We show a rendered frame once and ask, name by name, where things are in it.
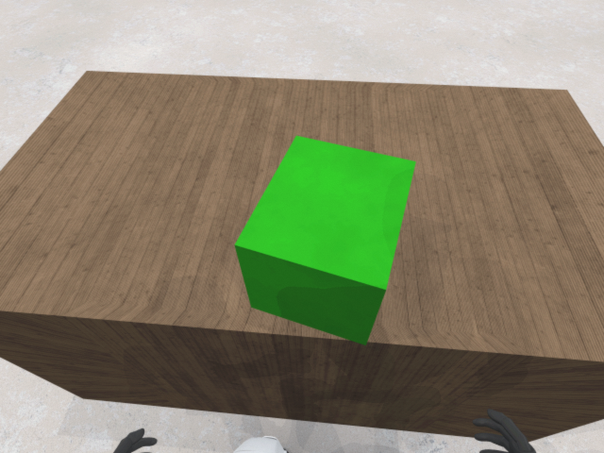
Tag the robot right hand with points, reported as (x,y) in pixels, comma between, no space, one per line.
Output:
(513,440)

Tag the carton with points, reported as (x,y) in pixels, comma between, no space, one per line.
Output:
(319,247)

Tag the robot left hand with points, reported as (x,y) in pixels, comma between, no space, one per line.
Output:
(133,441)

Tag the pedestal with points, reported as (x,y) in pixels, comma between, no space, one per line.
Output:
(120,280)

